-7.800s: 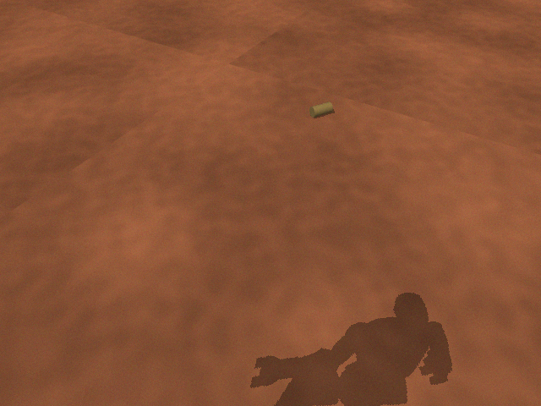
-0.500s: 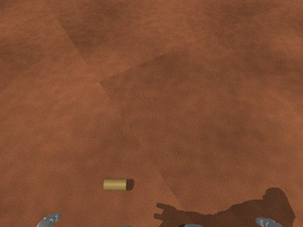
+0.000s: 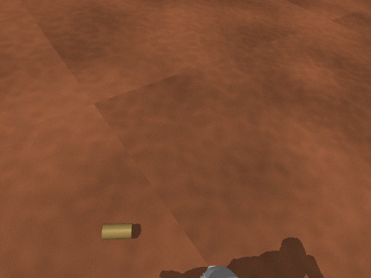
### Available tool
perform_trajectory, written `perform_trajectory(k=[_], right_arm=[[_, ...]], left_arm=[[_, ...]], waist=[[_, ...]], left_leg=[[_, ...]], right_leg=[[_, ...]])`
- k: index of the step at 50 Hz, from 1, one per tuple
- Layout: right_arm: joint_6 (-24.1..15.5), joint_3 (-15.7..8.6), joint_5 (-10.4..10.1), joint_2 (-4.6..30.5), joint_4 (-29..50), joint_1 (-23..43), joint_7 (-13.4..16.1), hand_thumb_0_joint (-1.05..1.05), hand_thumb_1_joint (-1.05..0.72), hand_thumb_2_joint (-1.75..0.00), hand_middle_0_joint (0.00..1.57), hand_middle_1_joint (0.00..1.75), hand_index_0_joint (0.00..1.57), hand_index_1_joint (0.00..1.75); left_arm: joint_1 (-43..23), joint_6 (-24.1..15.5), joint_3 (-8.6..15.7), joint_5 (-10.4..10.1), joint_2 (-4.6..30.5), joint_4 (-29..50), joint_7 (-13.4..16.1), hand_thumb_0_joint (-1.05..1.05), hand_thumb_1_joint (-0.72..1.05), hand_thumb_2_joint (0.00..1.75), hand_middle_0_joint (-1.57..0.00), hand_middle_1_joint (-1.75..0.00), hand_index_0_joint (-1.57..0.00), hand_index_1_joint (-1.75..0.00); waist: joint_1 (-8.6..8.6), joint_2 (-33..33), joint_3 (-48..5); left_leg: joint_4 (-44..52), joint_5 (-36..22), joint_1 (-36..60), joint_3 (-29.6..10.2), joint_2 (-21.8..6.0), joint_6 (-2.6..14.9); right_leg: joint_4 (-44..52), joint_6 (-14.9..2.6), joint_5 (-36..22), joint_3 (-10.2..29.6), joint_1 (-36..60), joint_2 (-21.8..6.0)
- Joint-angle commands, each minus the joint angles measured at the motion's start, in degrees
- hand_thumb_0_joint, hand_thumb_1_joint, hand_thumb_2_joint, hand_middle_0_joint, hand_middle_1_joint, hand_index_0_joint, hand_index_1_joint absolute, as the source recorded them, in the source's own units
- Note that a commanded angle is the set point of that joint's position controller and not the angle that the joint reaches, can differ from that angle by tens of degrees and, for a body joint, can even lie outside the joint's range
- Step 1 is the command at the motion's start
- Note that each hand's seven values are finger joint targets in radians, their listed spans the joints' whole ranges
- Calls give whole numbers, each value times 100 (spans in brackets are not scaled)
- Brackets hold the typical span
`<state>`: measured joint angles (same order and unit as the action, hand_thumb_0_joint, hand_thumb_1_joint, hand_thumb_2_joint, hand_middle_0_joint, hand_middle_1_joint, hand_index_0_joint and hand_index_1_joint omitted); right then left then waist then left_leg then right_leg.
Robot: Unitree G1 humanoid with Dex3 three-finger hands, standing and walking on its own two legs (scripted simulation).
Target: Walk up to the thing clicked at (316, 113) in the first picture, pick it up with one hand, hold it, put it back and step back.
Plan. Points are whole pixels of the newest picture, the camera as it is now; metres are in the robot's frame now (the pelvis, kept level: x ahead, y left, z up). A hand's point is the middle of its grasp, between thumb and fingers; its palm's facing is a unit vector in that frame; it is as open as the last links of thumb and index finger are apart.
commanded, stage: walk up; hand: left
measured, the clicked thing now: (117, 231) +0.43 +0.26 -0.73
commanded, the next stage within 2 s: none
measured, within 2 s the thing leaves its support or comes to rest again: neither
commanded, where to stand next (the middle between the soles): +0.07 +0.02 m, yaw +3 degrees
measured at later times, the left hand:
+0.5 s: hand out of the picture +0.11 +0.32 -0.16, palm faces +0.06 -0.87 -0.49, open 7.4 cm
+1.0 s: hand out of the picture -0.02 +0.23 -0.16, palm faces +0.03 -0.93 -0.37, open 7.4 cm
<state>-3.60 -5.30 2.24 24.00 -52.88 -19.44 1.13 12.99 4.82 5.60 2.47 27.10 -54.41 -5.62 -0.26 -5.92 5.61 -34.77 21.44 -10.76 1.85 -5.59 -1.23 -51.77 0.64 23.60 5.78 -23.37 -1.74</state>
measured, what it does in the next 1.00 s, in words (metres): steps on the spot: right foot, then left foot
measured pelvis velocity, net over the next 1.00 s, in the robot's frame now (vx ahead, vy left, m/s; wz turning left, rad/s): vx -0.01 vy -0.05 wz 0.01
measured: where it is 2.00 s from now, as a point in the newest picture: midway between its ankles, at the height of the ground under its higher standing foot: outside the picture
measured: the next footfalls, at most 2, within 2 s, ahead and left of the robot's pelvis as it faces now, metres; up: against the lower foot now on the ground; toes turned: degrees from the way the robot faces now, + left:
right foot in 0.08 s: +0.08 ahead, -0.17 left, +0.00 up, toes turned -1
left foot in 0.48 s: +0.11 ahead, +0.14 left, +0.00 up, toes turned +2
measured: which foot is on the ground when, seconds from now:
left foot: down 0.00-0.08, up 0.10-0.46, down 0.48-0.88, up 0.90-1.00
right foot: up 0.00-0.06, down 0.08-0.48, up 0.50-0.86, down 0.88-1.00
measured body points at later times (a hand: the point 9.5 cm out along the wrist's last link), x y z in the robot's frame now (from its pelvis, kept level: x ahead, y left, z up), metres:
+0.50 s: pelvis +0.02 +0.01 -0.03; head +0.10 +0.01 +0.41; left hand +0.11 +0.36 -0.13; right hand +0.15 -0.30 -0.15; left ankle +0.07 +0.14 -0.73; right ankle +0.04 -0.17 -0.72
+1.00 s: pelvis -0.01 -0.05 -0.01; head -0.01 -0.04 +0.44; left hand -0.02 +0.28 -0.13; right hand +0.05 -0.40 -0.10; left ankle +0.05 +0.11 -0.68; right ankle -0.04 -0.16 -0.73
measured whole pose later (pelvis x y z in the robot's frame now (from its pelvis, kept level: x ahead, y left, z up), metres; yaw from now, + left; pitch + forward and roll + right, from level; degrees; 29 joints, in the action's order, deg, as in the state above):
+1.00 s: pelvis -0.01 -0.05 -0.01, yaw +1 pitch -3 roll -1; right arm 0.5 -4.2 0.9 27.1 -52.7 -17.8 1.4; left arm 20.9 0.6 5.0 2.8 22.3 -52.8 -2.1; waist 2.4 -0.2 2.9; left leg -59.1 24.2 -31.3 -7.5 0.5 1.1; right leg -39.8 -0.9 24.9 -2.0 -12.3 0.2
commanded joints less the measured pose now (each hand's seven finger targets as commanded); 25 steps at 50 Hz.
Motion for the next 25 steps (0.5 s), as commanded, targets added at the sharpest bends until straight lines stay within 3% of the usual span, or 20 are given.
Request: perform_trajectory(k=[1, 2, 3, 4, 5, 6, 7, 8, 10, 11, 12, 13, 15, 17, 20, 21, 22, 23, 24, 25], right_arm=[[-33, -330, 26, 1773, 608, 447, -57, 0, -90, -90, 20, 30, 20, 30], [33, -262, 6, 1648, 645, 603, -47, 0, -90, -90, 20, 30, 20, 30], [102, -105, -32, 1195, 635, 346, -34, 0, -90, -90, 20, 30, 20, 30], [95, 60, -110, 743, 803, 178, -5, 0, -90, -90, 20, 30, 20, 30], [95, 37, -205, 895, 963, 516, 58, 0, -90, -90, 20, 30, 20, 30], [67, -130, -201, 1360, 910, 735, 144, 0, -90, -90, 20, 30, 20, 30], [63, -142, -254, 1485, 722, 421, 86, 0, -90, -90, 20, 30, 20, 30], [84, -117, -254, 1350, 612, 250, 34, 0, -90, -90, 20, 30, 20, 30], [271, -117, -154, 1149, 496, -25, -32, 0, -90, -90, 20, 30, 20, 30], [396, -139, -80, 1118, 534, 19, -97, 0, -90, -90, 20, 30, 20, 30], [539, -176, -24, 1109, 711, 114, -145, 0, -90, -90, 20, 30, 20, 30], [621, -184, -29, 1104, 824, 135, -171, 0, -90, -90, 20, 30, 20, 30], [704, -233, -69, 1149, 982, 244, -186, 0, -90, -90, 20, 30, 20, 30], [691, -281, -160, 1163, 1039, 263, -148, 0, -90, -90, 20, 30, 20, 30], [605, -291, -210, 1130, 1059, 302, -70, 0, -90, -90, 20, 30, 20, 30], [543, -280, -222, 1099, 971, 197, -56, 0, -90, -90, 20, 30, 20, 30], [476, -292, -206, 1076, 846, -22, -38, 0, -90, -90, 20, 30, 20, 30], [392, -323, -143, 1259, 861, 28, -8, 0, -90, -90, 20, 30, 20, 30], [346, -388, -39, 1717, 1049, 249, -1, 0, -90, -90, 20, 30, 20, 30], [372, -454, -245, 2118, 1098, 146, -27, 0, -90, -90, 20, 30, 20, 30]], left_arm=[[-88, -450, 262, -70, 843, 514, 101, 0, 90, 90, -20, -30, -20, -30], [552, -485, 291, -86, 736, 289, 178, 0, 90, 90, -20, -30, -20, -30], [1048, -551, 368, -54, 938, 125, 271, 0, 90, 90, -20, -30, -20, -30], [1296, -587, 510, 35, 1442, 207, 348, 0, 90, 90, -20, -30, -20, -30], [935, -617, 474, 24, 1798, 502, 378, 0, 90, 90, -20, -30, -20, -30], [552, -595, 455, -14, 1825, 664, 371, 0, 90, 90, -20, -30, -20, -30], [393, -645, 377, -138, 1497, 694, 407, 0, 90, 90, -20, -30, -20, -30], [275, -729, 297, -179, 1362, 681, 484, 0, 90, 90, -20, -30, -20, -30], [159, -871, 234, -164, 1310, 702, 639, 0, 90, 90, -20, -30, -20, -30], [293, -890, 218, -192, 1320, 654, 721, 0, 90, 90, -20, -30, -20, -30], [334, -879, 230, -206, 1457, 672, 822, 0, 90, 90, -20, -30, -20, -30], [255, -868, 230, -250, 1413, 735, 916, 0, 90, 90, -20, -30, -20, -30], [-7, -825, 211, -273, 1325, 901, 1024, 0, 90, 90, -20, -30, -20, -30], [-321, -775, 187, -209, 1237, 1056, 1019, 0, 90, 90, -20, -30, -20, -30], [-546, -647, 143, -142, 1119, 1229, 959, 0, 90, 90, -20, -30, -20, -30], [-621, -578, 108, -187, 1093, 1211, 930, 0, 90, 90, -20, -30, -20, -30], [-718, -500, 45, -262, 1042, 1211, 900, 0, 90, 90, -20, -30, -20, -30], [-392, -414, -44, -309, 669, 1166, 865, 0, 90, 90, -20, -30, -20, -30], [-116, -353, -106, -375, 365, 1229, 879, 0, 90, 90, -20, -30, -20, -30], [-136, -258, 0, -366, 653, 1223, 964, 0, 90, 90, -20, -30, -20, -30]], waist=[[91, 2145, 55], [461, 1757, -116], [614, 613, -315], [685, -754, -335], [624, -852, -247], [546, -244, 105], [320, 317, 147], [198, 430, 156], [47, 409, 128], [91, 450, 181], [74, 233, 242], [26, 150, 182], [-2, -54, -18], [-48, -473, -254], [-9, -825, -635], [-76, -695, -775], [-240, -522, -935], [-208, 247, -1074], [-84, 1549, -1147], [-233, 1472, -1567]], left_leg=[[1106, -10, -797, -761, -662, 1080], [231, -632, -1072, -479, -492, 962], [-1201, -587, -1409, -132, -75, 775], [-2603, 516, -2486, -129, 389, 522], [-3128, 1421, -3081, -532, 894, 396], [-3458, 1394, -2710, -1049, 569, 335], [-3335, 897, -2700, -1151, 421, 327], [-3102, 672, -2726, -1173, 327, 312], [-2621, 354, -2086, -1264, 226, 209], [-2716, 401, -1991, -1262, 358, 161], [-3059, 542, -1999, -1298, 448, 125], [-3165, 562, -2033, -1388, 533, 91], [-3323, 518, -1856, -1298, 620, 43], [-3026, 455, -1785, -1040, 614, 21], [-1523, 233, -1400, -398, 507, 123], [-747, -309, -1141, -82, 676, 138], [150, -1302, -503, 157, 814, 162], [442, -3081, -118, -335, 519, 259], [234, -5008, 428, -2325, -716, 839], [491, -5578, 145, -3600, -1782, 1919]], right_leg=[[1588, -198, 286, -846, 960, 89], [2219, -193, -395, -1080, 1734, 235], [2678, -104, -500, -979, 2433, 300], [3231, -431, 431, 875, 2777, -641], [4002, -1218, 987, 3103, 2033, -1978], [4080, -1700, 1063, 3252, 1286, -2288], [3676, -1595, 447, 2426, 1587, -1927], [3352, -1462, -283, 1836, 1633, -1705], [3034, -1308, -1839, 1059, 1162, -1650], [2812, -1301, -3088, 795, 1053, -1646], [2575, -1425, -4304, 764, 888, -1857], [2410, -1466, -5157, 622, 928, -1911], [2235, -1509, -5585, 363, 730, -1903], [2027, -1468, -5300, 109, 810, -1733], [1298, -1173, -4847, -125, 1086, -1388], [807, -1010, -4552, -342, 1143, -1121], [157, -793, -3943, -514, 867, -872], [-664, -509, -2465, -605, 507, -490], [-1719, -233, 232, -383, -761, 296], [-2575, -209, 1769, 242, -535, 631]])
